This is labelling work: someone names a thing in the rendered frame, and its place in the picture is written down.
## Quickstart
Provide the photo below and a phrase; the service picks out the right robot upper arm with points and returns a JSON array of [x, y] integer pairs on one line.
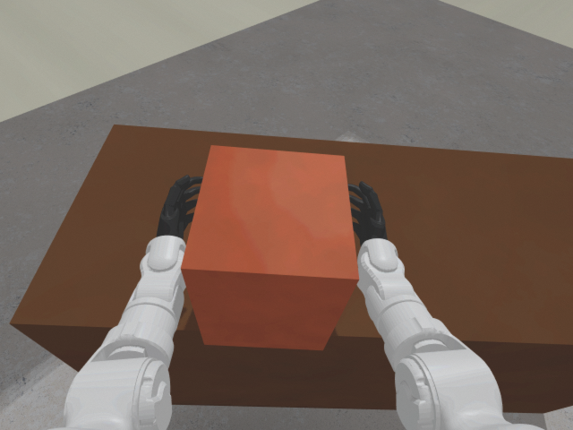
[[449, 390]]

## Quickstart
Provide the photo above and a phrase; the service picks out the carton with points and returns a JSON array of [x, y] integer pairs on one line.
[[270, 260]]

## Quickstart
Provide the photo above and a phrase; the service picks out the robot left hand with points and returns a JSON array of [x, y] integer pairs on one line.
[[173, 219]]

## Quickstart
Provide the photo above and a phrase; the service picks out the robot right hand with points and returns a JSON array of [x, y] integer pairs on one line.
[[371, 221]]

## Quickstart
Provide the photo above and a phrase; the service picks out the robot left forearm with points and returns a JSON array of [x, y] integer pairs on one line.
[[150, 319]]

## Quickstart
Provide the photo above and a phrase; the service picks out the pedestal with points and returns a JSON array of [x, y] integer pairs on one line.
[[486, 240]]

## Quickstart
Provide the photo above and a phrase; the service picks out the left robot upper arm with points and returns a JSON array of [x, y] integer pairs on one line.
[[122, 394]]

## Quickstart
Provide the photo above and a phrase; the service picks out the robot right forearm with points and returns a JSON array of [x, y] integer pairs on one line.
[[398, 314]]

